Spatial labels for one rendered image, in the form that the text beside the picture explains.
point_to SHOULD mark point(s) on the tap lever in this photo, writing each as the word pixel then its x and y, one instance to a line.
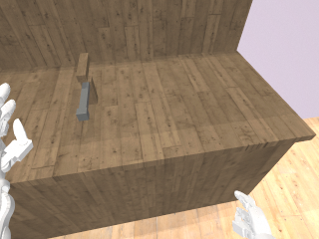
pixel 82 112

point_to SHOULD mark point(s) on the left robot hand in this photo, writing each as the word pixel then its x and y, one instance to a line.
pixel 19 148

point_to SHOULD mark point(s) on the counter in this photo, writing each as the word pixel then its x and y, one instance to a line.
pixel 178 119

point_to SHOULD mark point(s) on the left robot forearm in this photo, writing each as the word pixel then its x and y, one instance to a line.
pixel 7 207

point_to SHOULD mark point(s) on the right robot hand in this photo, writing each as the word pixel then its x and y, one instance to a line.
pixel 253 220

